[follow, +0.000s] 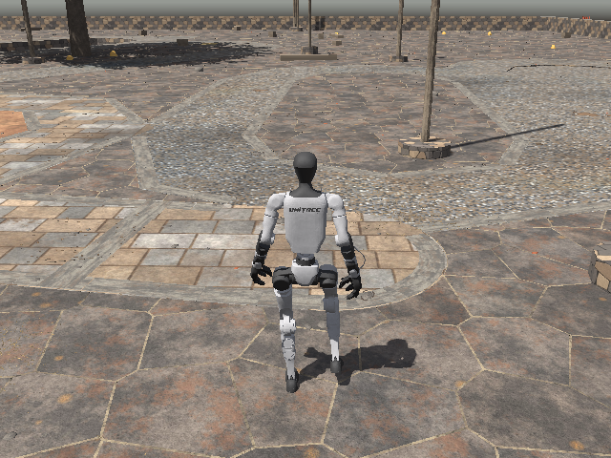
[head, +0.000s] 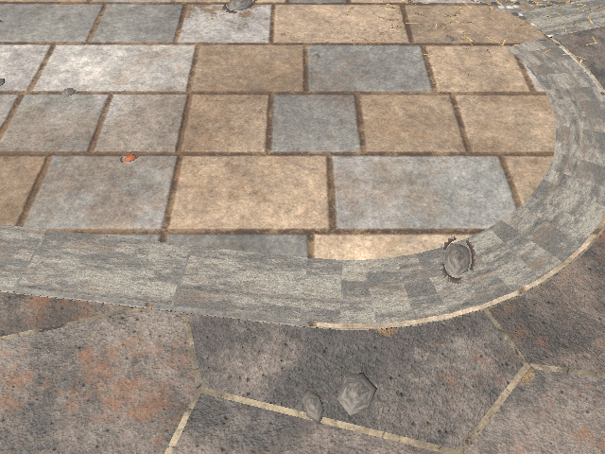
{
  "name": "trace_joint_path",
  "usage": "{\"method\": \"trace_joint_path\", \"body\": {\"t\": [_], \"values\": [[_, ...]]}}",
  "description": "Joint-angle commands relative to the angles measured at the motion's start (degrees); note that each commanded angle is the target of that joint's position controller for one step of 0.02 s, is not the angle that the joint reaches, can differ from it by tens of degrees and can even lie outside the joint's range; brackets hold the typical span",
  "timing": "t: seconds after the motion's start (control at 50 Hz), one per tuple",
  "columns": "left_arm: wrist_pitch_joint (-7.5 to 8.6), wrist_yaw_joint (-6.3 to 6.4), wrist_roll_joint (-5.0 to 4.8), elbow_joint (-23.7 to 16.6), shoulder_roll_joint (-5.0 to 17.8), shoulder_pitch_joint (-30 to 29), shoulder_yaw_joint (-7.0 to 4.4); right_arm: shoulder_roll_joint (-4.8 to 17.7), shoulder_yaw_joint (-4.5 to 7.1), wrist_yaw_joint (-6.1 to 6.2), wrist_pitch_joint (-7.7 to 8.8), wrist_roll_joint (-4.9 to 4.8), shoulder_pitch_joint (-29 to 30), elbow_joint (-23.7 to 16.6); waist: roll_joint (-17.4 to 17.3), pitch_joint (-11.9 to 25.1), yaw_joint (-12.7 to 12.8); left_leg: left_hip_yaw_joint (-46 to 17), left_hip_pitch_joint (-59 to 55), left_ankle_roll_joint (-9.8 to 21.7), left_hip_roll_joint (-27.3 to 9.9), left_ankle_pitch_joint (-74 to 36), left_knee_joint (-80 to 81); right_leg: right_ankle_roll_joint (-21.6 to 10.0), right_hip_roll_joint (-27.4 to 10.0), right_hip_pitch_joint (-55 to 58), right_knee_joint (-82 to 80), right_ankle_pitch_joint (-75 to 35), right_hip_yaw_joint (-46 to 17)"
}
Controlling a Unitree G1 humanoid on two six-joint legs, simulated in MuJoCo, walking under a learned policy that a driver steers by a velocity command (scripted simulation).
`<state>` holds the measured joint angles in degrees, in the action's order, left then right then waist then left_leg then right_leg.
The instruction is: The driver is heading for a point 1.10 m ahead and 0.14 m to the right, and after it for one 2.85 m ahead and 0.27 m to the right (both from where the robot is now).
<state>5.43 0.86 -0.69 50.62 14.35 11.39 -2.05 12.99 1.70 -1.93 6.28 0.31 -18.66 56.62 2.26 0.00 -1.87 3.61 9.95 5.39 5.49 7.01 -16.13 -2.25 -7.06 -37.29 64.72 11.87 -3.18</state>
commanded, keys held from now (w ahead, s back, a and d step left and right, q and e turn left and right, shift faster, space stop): w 0.92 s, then w+e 0.08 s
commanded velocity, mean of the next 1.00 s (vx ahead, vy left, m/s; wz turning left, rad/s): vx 0.50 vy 0.00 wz -0.01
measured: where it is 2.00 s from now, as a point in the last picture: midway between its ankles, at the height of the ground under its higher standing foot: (346, 263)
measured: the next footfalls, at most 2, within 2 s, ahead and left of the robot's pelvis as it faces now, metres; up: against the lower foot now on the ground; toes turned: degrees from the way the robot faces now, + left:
right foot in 0.30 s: +0.33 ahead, -0.17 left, +0.00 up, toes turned -2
left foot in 0.86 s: +0.64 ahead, +0.07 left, +0.00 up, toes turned +3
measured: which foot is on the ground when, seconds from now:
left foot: down 0.00-0.32, up 0.34-0.84, down 0.86-1.00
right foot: up 0.00-0.28, down 0.30-0.88, up 0.90-1.00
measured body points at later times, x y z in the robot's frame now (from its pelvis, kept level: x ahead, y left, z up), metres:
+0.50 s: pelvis +0.27 -0.08 +0.00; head +0.29 -0.10 +0.45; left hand +0.32 +0.18 -0.12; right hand +0.36 -0.35 -0.14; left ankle +0.28 +0.08 -0.66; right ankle +0.29 -0.17 -0.74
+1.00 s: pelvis +0.55 -0.01 -0.01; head +0.57 +0.00 +0.44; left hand +0.58 +0.25 -0.15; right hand +0.66 -0.28 -0.13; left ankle +0.60 +0.07 -0.74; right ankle +0.46 -0.16 -0.65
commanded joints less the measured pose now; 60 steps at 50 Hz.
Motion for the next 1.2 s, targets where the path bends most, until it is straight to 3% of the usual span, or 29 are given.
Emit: {"method": "trace_joint_path", "body": {"t": [0.02, 0.1, 0.2, 0.24, 0.28, 0.3, 0.32, 0.34, 0.36, 0.38, 0.4, 0.42, 0.46, 0.5, 0.64, 0.74, 0.8, 0.84, 0.86, 0.88, 0.9, 0.92, 0.94, 0.96, 1.0, 1.02, 1.06, 1.12, 1.2], "values": [[-0.3, 0.37, 0.67, -2.43, 2.38, 1.89, -0.64, 7.72, 1.28, 1.11, 0.96, -0.12, 2.4, -3.28, -4.19, -3.11, 2.67, -12.41, 5.78, 9.89, -16.31, -3.37, 11.56, 1.56, -2.46, -1.3, -8.55, -8.95, -0.21], [0.28, -0.26, 0.16, -4.74, 1.67, -7.22, -0.33, 9.26, 1.54, 1.88, 0.23, -1.03, -2.14, -2.27, -4.44, -3.11, -0.66, -9.42, 1.14, 7.21, -15.29, -4.31, 10.46, 2.04, 0.13, 0.64, -24.48, -17.43, 1.97], [0.83, -1.96, -0.62, -7.58, 2.48, -14.32, -0.16, 9.73, 1.81, 1.97, -0.94, -1.49, -6.37, -0.32, -5.4, -4.59, -2.84, -10.47, -7.96, 6.39, -18.73, -2.83, 6.28, 0.94, 1.78, 0.5, -32.93, -12.53, 2.46], [1.36, -2.55, -0.63, -7.92, 3.71, -13.03, -0.55, 10.44, 2.15, 2.11, -1.54, -1.53, -5.86, -0.21, -6.2, -3.85, -1.33, -11.26, -10.43, 5.5, -20.1, -5.5, 3.15, -0.68, 2.69, 3.69, -35.36, -8.01, 2.93], [1.73, -2.48, -0.44, -5.15, 6.71, -2.81, -2.3, 10.2, 1.95, 2.13, -2.16, -1.28, -3.72, -0.78, -6.31, 1.75, 4.44, -8.5, -9.44, 3.45, -17.13, -21.07, -8.69, -3.04, 5.9, 18.07, -37.92, -5.98, 5.56], [1.86, -2.03, -0.1, -2.18, 10.75, 8.86, -3.88, 7.99, 1.01, 2.1, -2.13, -0.47, -2.99, -1.98, -3.35, 9.88, 8.91, -5.23, -1.47, 1.44, -13.66, -19.9, -24.0, -6.21, 1.01, 34.72, -36.4, -7.43, 0.12], [1.35, -1.9, 0.8, -0.67, 17.39, 16.78, -5.56, 1.56, -0.99, 1.63, -0.91, -0.25, -8.39, -3.12, 10.7, 18.24, 8.41, -0.45, 22.83, -3.24, -4.22, 0.88, -47.42, -14.99, -13.31, 58.11, -39.43, -1.6, -24.1], [1.25, -2.14, 0.68, -0.32, 13.08, 17.87, -4.35, 3.32, -0.78, 1.35, 0.65, -1.13, -8.63, -2.28, 12.58, 21.78, 8.66, -9.01, 31.48, -2.74, -2.84, 24.31, -57.08, -17.23, -16.59, 60.63, -47.27, 3.34, -39.13], [1.38, -2.17, 0.4, -1.21, 9.43, 12.62, -3.11, 8.96, 0.73, 1.13, 1.45, -2.64, -3.59, -3.66, 8.37, 13.24, 7.53, -10.35, 36.27, -1.43, -6.51, 21.02, -60.72, -14.02, -14.73, 53.53, -47.83, 3.79, -31.46], [1.25, -2.2, 0.28, -2.61, 7.3, 6.96, -2.35, 9.4, 0.9, 1.31, 1.52, -2.75, 0.11, -4.66, 4.42, 8.43, 5.74, -8.66, 35.13, -1.06, -9.76, 15.34, -59.04, -12.07, -12.38, 45.18, -48.89, -0.21, -22.97], [1.17, -2.51, 0.43, -3.21, 5.49, 3.09, -1.74, 8.56, 1.09, 1.67, 1.15, -1.96, 2.05, -4.93, 1.21, 4.62, 4.15, -7.72, 32.91, -1.41, -11.67, 11.21, -55.33, -11.11, -9.77, 37.67, -51.19, -4.05, -17.29], [1.31, -2.75, 0.75, -3.25, 4.21, 1.34, -1.33, 7.76, 1.43, 1.96, 0.33, -1.37, 1.68, -4.87, 1.84, 2.76, 2.27, -7.87, 29.39, -1.67, -13.34, 8.43, -51.84, -9.99, -7.48, 32.61, -53.26, -6.57, -12.97], [1.57, -3.01, 0.94, -1.97, 4.12, 2.26, -1.38, 5.14, 1.26, 2.09, -1.14, -1.16, -0.27, -4.24, 2.42, 1.63, 0.72, -6.93, 25.74, -2.49, -13.6, 5.79, -49.34, -10.28, -5.5, 28.06, -55.73, -11.35, -8.54], [1.75, -2.57, 1.02, -0.56, 5.76, 4.54, -1.84, 5.1, 1.5, 2.28, -1.71, -0.9, 1.64, -5.17, 1.41, 0.24, 0.45, -6.67, 28.37, -3.35, -13.81, 2.12, -45.79, -10.94, -5.26, 28.05, -56.82, -16.61, -5.78], [0.77, -0.8, 0.31, 2.27, 7.39, 10.66, -2.03, 3.67, 1.19, 1.51, -1.2, -0.88, 16.66, -9.75, 1.1, -3.03, 4.31, -4.46, 30.09, -4.21, -11.78, -13.44, -22.97, -8.98, -3.89, 31.76, -58.71, -15.2, -0.53], [-0.31, -0.35, -0.21, 4.92, 7.87, 14.58, -2.45, 4.06, 0.89, 0.05, -0.57, -1.47, 23.64, -12.63, 1.21, -5.64, 5.89, -4.42, 31.77, -2.7, -10.68, -9.93, -15.81, -8.61, -7.31, 40.35, -55.82, -15.02, -0.96], [-1.07, -0.02, -0.35, 5.11, 8.9, 13.2, -2.98, 5.67, 1.44, -0.7, 0.03, -1.51, 21.66, -12.85, 2.27, -3.78, 3.58, -2.97, 25.59, -0.65, -8.86, -3.83, -13.49, -7.3, -8.45, 43.12, -50.96, -24.07, -0.8], [-1.68, -0.03, -0.05, 4.54, 8.61, 10.95, -2.78, 9.16, 3.5, -0.32, 0.14, -1.36, 9.13, -9.12, 2.57, 3.76, -3.0, 0.3, 7.26, 1.72, -4.87, -3.2, -12.25, -5.25, -4.76, 40.3, -36.65, -40.45, 2.23], [-1.67, -0.07, 0.63, 3.37, 7.0, 10.84, -1.95, 13.01, 4.87, 0.22, 0.06, -0.89, -1.84, -6.42, -1.11, 11.69, -6.86, -7.25, -10.75, 4.87, -11.59, -4.6, -14.15, -3.28, -1.55, 29.44, -20.8, -31.39, 4.51], [-0.4, -0.8, 0.88, 2.73, -0.39, 17.69, 0.21, 18.57, 6.13, 0.45, -0.3, -0.04, -8.23, -5.06, -15.74, 20.08, -4.37, -34.28, -32.88, 14.43, -26.18, 3.11, -9.74, 1.09, 9.01, 5.32, 2.53, 0.38, 5.31], [1.24, -1.18, -0.33, 3.75, 2.25, 16.64, -0.23, 13.96, 4.73, 0.36, -0.46, -0.66, -7.96, -4.97, -16.29, 23.52, -5.11, -46.86, -34.31, 15.78, -28.51, 8.44, -1.63, 0.65, 9.84, -2.44, 12.01, 19.86, -3.25], [2.18, -1.37, -1.82, 1.99, 6.89, 11.17, -1.46, 11.01, 3.82, 0.44, -0.3, -1.07, -2.56, -5.8, -12.99, 13.87, -4.37, -38.32, -26.63, 12.43, -26.53, 8.8, -0.95, -0.53, 6.19, -7.41, 14.53, 17.17, -3.55], [2.31, -1.05, -2.21, 1.03, 7.44, 7.2, -1.57, 8.68, 3.14, 0.59, -0.28, -0.84, 2.6, -7.18, -7.84, 8.74, -2.73, -29.36, -17.36, 10.1, -24.66, 5.49, 0.15, -1.09, 2.8, -6.08, 12.34, 11.66, -2.16], [1.78, -0.57, -1.57, 0.83, 6.82, 5.28, -1.9, 6.65, 2.53, 0.35, -0.06, -0.36, 6.31, -7.55, -4.7, 4.47, -0.83, -23.31, -8.64, 8.55, -22.4, 1.57, 2.4, -0.97, 0.69, -3.29, 8.18, 7.79, -1.38], [-0.32, -0.13, -1.08, 1.72, 4.44, 7.96, -2.25, 4.66, 1.99, 0.06, 0.56, 0.45, 8.11, -6.79, -7.05, 2.22, 2.23, -15.98, -0.5, 6.66, -19.57, -0.93, 6.22, -1.07, -1.37, 3.26, 3.5, 3.81, -2.29], [-1.09, -0.06, -1.13, 2.06, 3.01, 8.95, -2.14, 5.12, 2.2, 0.12, 0.82, 0.53, 7.15, -5.99, -6.97, 1.47, 2.64, -13.59, 1.36, 6.93, -19.24, -2.75, 7.54, -0.94, -1.4, 4.08, 2.62, 2.97, -2.31], [-1.91, 0.13, -1.1, 1.19, 2.93, 7.28, -2.45, 6.87, 2.7, 0.7, 1.15, 0.77, 5.67, -4.8, -6.09, -0.39, 2.98, -9.65, 1.83, 7.06, -19.24, -6.34, 9.19, -0.53, -1.18, 0.95, 0.11, -1.13, -3.43], [-1.95, -0.1, -0.66, -0.51, 3.24, 2.7, -2.92, 7.7, 2.93, 1.77, 1.0, 0.85, 4.04, -3.86, -5.0, -1.62, 2.1, -5.09, -1.48, 6.01, -19.07, -10.5, 9.66, 0.09, -0.03, -4.58, -7.56, -9.77, -5.08], [-1.55, -1.35, -0.34, -2.84, 2.06, -3.94, -2.46, 8.27, 2.76, 2.7, 0.68, 0.48, 3.07, -3.44, -4.88, -3.11, 0.15, 1.17, -3.44, 3.79, -17.93, -11.51, 10.46, 0.1, 1.01, -3.22, -19.56, -18.99, -0.89]]}}
Keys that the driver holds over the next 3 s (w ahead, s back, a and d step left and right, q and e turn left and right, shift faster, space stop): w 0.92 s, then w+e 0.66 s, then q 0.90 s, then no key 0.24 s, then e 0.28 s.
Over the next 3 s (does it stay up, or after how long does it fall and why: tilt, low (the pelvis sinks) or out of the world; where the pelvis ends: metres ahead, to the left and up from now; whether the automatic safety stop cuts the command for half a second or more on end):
stays up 1.08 -0.14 -0.01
